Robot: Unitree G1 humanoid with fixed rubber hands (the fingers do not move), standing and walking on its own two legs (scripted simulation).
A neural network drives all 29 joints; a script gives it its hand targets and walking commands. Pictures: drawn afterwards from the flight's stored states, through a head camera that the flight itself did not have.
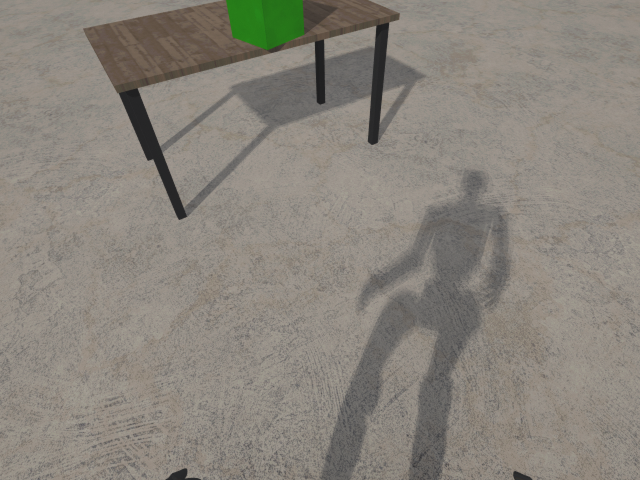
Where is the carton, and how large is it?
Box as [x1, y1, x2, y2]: [226, 0, 303, 49]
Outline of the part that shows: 226,0 233,37 268,49 303,34 302,0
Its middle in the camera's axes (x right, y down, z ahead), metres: -0.21 -0.92 +1.46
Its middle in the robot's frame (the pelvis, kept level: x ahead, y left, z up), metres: +1.73 +0.28 +0.03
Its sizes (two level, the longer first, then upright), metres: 0.210 0.200 0.250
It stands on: a table, 0.66 m high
